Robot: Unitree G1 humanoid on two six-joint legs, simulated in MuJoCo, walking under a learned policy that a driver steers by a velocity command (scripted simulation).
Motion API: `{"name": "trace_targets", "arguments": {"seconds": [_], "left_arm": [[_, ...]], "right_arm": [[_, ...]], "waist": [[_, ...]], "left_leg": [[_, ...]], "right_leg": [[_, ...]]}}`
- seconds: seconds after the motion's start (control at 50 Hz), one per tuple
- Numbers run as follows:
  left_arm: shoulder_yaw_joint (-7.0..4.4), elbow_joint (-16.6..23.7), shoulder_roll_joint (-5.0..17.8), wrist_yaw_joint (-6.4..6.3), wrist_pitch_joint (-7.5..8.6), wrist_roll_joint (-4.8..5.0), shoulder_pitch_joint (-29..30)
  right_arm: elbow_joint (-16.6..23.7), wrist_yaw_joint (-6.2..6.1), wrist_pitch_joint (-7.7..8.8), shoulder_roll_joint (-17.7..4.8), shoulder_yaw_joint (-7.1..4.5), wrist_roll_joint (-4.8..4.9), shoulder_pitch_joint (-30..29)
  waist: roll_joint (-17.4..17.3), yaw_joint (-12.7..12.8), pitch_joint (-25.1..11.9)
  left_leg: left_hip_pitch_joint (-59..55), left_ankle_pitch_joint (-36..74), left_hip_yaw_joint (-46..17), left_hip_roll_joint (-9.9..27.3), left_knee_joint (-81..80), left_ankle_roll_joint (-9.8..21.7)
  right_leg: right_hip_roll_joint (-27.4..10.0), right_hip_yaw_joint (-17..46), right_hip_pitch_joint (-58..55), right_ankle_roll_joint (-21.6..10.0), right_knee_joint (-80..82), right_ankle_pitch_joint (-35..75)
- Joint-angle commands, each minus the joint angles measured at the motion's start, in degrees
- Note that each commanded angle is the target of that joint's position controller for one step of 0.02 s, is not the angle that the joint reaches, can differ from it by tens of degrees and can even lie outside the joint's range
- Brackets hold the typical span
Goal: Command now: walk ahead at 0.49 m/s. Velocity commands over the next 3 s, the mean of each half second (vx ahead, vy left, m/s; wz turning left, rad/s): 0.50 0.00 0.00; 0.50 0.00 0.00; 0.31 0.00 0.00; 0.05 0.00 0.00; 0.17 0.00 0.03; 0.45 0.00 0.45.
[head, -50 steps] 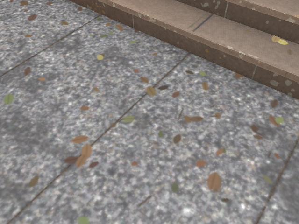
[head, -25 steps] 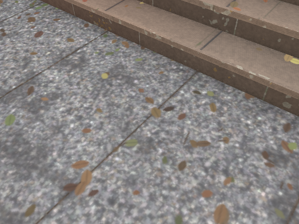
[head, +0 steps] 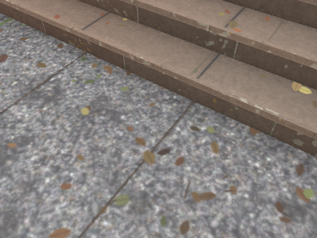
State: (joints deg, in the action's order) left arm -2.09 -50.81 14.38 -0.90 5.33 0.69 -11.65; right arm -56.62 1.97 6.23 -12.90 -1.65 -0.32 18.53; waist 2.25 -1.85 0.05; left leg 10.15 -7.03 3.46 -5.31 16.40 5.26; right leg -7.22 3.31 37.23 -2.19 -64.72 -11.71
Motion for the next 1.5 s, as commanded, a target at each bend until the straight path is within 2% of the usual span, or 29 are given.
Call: {"name": "trace_targets", "arguments": {"seconds": [0.02,0.2,0.24,0.28,0.3,0.32,0.34,0.36,0.4,0.42,0.52,0.76,0.82,0.86,0.88,0.9,0.92,0.96,1.0,1.08,1.26,1.32,1.36,1.38,1.4,1.42,1.44,1.48,1.5], "left_arm": [[-0.65,2.5,2.4,-0.39,-0.25,-0.65,-1.8],[-0.19,7.4,2.5,1.95,0.9,0.61,13.8],[-0.61,7.7,3.8,2.5,1.43,0.61,12.3],[-2.48,4.6,7.0,2.38,1.77,0.43,1.3],[-4.04,1.8,11.3,1.92,1.88,0.02,-10.4],[-5.56,0.5,17.8,1.92,1.36,-0.7,-17.0],[-4.21,0.2,12.6,2.15,1.38,-0.53,-17.6],[-3.04,1.2,9.2,2.18,1.56,-0.34,-12.1],[-1.68,3.1,5.2,2.55,1.38,-0.58,-3.2],[-1.21,3.0,3.8,2.77,1.51,-0.9,-1.8],[-1.96,-0.1,6.4,2.13,1.75,-0.95,-6.2],[-2.46,-5.2,8.0,0.24,-0.47,0.18,-14.9],[-2.92,-5.0,9.2,0.01,-1.19,0.15,-12.6],[-2.09,-3.9,7.4,0.06,-1.61,-0.48,-10.7],[-0.44,-2.6,2.2,0.57,-0.77,-1.08,-16.0],[0.39,-3.6,0.1,1.06,0.86,-0.18,-17.8],[-1.13,-2.5,6.0,1.34,2.03,1.34,-12.8],[-1.66,-0.5,7.1,0.79,2.25,1.39,-5.3],[-2.1,-0.9,5.1,0.27,0.51,0.33,-6.9],[-2.28,0.6,3.8,-0.13,-1.08,-0.36,-4.1],[-1.2,4.3,2.1,1.22,-0.43,-0.55,10.2],[-1.68,4.2,4.8,1.83,0.1,-0.88,8.7],[-3.11,1.1,8.8,1.34,0.85,-1.85,0.2],[-3.62,0.4,12.5,1.01,0.93,-3.01,-4.9],[-2.93,-0.6,10.9,0.93,0.1,-2.99,-6.1],[-1.75,-0.5,6.5,1.33,-0.42,-1.89,-6.9],[-1.61,0.0,6.6,1.43,-0.64,-1.07,-3.1],[-0.91,1.5,5.4,1.0,-1.11,-1.25,5.2],[-0.85,1.7,5.5,0.82,-1.47,-1.87,8.0]], "right_arm": [[3.2,-1.17,0.99,-7.8,-1.3,0.12,-2.4],[0.4,-2.07,-0.9,-9.9,-1.91,1.59,5.9],[0.3,-2.2,-1.5,-10.6,-2.26,1.63,5.4],[0.8,-2.2,-2.13,-10.1,-1.97,1.27,3.4],[2.2,-2.16,-2.11,-7.7,-0.91,0.38,2.9],[3.2,-1.67,-0.75,-0.7,1.18,0.15,8.6],[2.3,-1.41,0.78,-4.1,0.56,1.4,8.3],[3.8,-1.2,1.63,-9.1,-0.73,2.74,3.1],[5.0,-1.78,1.29,-8.5,-1.08,1.9,-2.4],[5.0,-2.0,0.47,-7.9,-1.44,1.35,-2.1],[6.3,-2.29,-1.66,-5.2,-1.52,0.74,-4.5],[13.1,0.26,-0.29,-4.4,-0.89,1.55,-24.9],[12.4,0.76,0.26,-6.8,-1.92,1.47,-20.0],[7.0,0.08,0.22,-11.7,-4.51,1.18,-1.9],[5.5,-0.43,-0.04,-17.6,-5.91,-0.18,7.0],[5.0,-0.28,-0.34,-15.4,-5.08,0.34,7.9],[5.5,-0.26,-0.22,-11.7,-3.95,0.95,3.5],[7.4,-0.18,-0.1,-7.6,-2.62,0.56,-5.9],[7.1,0.22,0.27,-5.3,-1.87,-0.29,-8.5],[5.0,-0.7,0.53,-8.3,-2.62,-0.1,-4.9],[1.4,-2.5,-1.58,-9.2,-2.14,0.36,1.2],[0.8,-2.88,-2.57,-9.9,-2.44,0.77,-0.5],[1.3,-3.08,-2.74,-9.5,-2.3,0.7,-1.2],[2.1,-2.95,-2.35,-7.1,-1.41,-0.76,1.5],[-0.3,-2.38,-2.15,-0.8,0.55,-0.64,10.0],[-1.3,-2.07,-2.42,-5.6,-0.55,0.41,8.3],[0.0,-2.14,-2.96,-8.2,-1.33,1.41,3.8],[0.6,-3.38,-5.0,-7.6,-1.7,1.01,-1.6],[0.7,-3.89,-6.07,-6.7,-1.62,0.73,-1.3]], "waist": [[-4.5,2.7,3.1],[-5.4,-2.5,4.5],[-6.1,-1.0,3.7],[-6.0,4.9,-2.2],[-1.8,9.2,-10.7],[13.3,7.8,-18.0],[12.7,8.4,-20.9],[8.3,7.3,-12.3],[1.1,4.0,-4.6],[1.8,2.3,-3.2],[0.8,1.0,0.1],[1.6,5.8,5.6],[3.3,2.1,2.0],[1.7,-6.1,-9.1],[-10.2,-5.5,-18.7],[-18.1,-4.7,-24.4],[-13.5,-4.7,-16.3],[-5.2,-1.1,-5.2],[-6.7,2.4,-2.5],[-5.6,3.1,0.3],[-6.3,-1.2,0.9],[-7.2,0.9,-0.9],[-4.4,4.4,-6.0],[1.9,4.1,-13.8],[14.0,1.7,-20.9],[8.7,3.5,-22.4],[5.8,3.2,-16.5],[0.8,1.1,-8.0],[2.7,-0.6,-6.4]], "left_leg": [[5.8,2.6,-12.3,16.2,-11.8,9.9],[-7.6,2.0,-10.4,18.7,-6.7,6.5],[-10.0,4.4,-11.1,20.0,-3.5,5.6],[-8.7,19.9,-8.1,16.6,9.3,3.4],[0.0,16.7,-4.5,12.9,26.0,1.3],[24.3,-7.2,-0.6,2.8,48.5,-3.2],[32.4,-23.8,-9.2,2.9,58.3,-2.7],[36.6,-20.2,-10.1,6.4,60.8,-1.3],[32.5,-10.8,-7.7,11.5,54.8,-1.4],[29.0,-8.3,-7.8,13.0,51.4,-1.5],[30.6,-0.1,-6.6,13.5,42.0,-3.6],[31.3,8.6,-4.1,10.1,14.6,-2.1],[20.6,2.9,-1.5,7.0,12.7,0.2],[-5.6,4.6,-2.7,7.3,13.6,3.7],[-29.2,0.9,-25.4,22.5,12.9,11.5],[-35.8,-5.4,-46.4,28.9,2.3,16.4],[-29.3,-8.5,-40.6,26.6,1.0,13.0],[-10.7,-0.8,-24.9,22.1,-2.1,9.2],[-1.0,2.9,-18.3,18.7,-5.7,7.8],[1.7,9.0,-12.8,17.8,-9.4,9.1],[-4.7,27.4,-4.2,15.1,-3.5,5.0],[-9.6,29.5,-6.5,17.0,2.9,3.6],[-9.1,29.9,-5.0,12.3,14.2,0.3],[0.5,12.5,-3.3,8.3,26.6,-2.2],[14.0,-24.9,-3.6,2.8,41.9,-5.6],[15.7,-33.6,-8.9,3.8,47.6,-6.5],[19.1,-31.9,-8.9,5.6,49.7,-6.8],[17.9,-26.1,-7.8,9.0,44.8,-7.8],[13.5,-23.8,-7.4,9.9,39.3,-8.0]], "right_leg": [[-2.4,0.1,1.2,1.5,8.5,8.8],[1.8,-2.5,-0.9,0.9,32.8,12.1],[2.7,-3.0,-4.3,-0.7,35.3,7.7],[6.0,-5.6,-19.3,-3.1,37.7,5.5],[-0.6,1.7,-36.2,-6.6,36.6,6.3],[-14.1,26.8,-58.1,-15.6,41.0,0.7],[-16.4,39.3,-59.7,-17.3,47.9,-4.5],[-14.4,31.0,-52.7,-14.2,48.0,-3.4],[-9.3,16.9,-37.6,-11.2,51.0,5.7],[-7.1,12.8,-33.2,-10.0,52.9,8.2],[-5.5,5.6,-29.9,-11.0,57.0,18.4],[-7.7,1.1,-41.8,-8.3,55.0,16.2],[-7.8,0.2,-43.2,-6.7,48.0,31.6],[-2.5,-3.7,-33.6,-3.7,26.6,37.4],[5.2,-6.2,-11.8,0.0,3.3,14.0],[11.1,0.6,0.4,1.0,-9.6,-20.2],[7.1,4.1,6.3,-0.3,-14.5,-18.6],[1.2,0.8,4.0,-1.0,-9.1,-8.5],[-1.3,1.1,-2.8,-0.8,-3.5,-4.2],[-2.1,0.0,0.0,1.1,4.5,2.5],[3.6,-3.8,-6.3,1.7,31.9,18.0],[4.6,-2.7,-9.6,-0.5,36.2,13.3],[5.2,-3.3,-23.1,-2.8,42.2,27.6],[-3.9,5.0,-39.4,-6.6,36.2,52.8],[-15.9,18.2,-52.9,-17.2,35.4,62.7],[-15.1,20.6,-50.1,-17.6,38.1,53.6],[-13.0,17.3,-44.3,-15.4,40.5,41.9],[-9.4,12.8,-29.8,-11.9,45.9,23.8],[-7.4,10.3,-23.4,-10.4,48.1,17.4]]}}
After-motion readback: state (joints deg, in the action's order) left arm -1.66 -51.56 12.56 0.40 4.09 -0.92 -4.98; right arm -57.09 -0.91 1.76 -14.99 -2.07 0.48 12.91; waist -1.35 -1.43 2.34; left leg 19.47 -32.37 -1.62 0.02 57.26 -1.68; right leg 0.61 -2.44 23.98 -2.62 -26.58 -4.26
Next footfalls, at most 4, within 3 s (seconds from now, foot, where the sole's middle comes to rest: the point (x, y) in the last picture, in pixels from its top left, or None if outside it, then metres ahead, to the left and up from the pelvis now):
0.30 right None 0.33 -0.17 -0.78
0.86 left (143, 211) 0.64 0.07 -0.78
1.36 right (186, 160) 0.90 -0.14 -0.78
1.66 left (137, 175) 0.82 0.10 -0.78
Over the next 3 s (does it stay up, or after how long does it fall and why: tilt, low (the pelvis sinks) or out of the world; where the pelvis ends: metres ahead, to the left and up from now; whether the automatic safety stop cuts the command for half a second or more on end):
stays up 1.12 0.05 -0.02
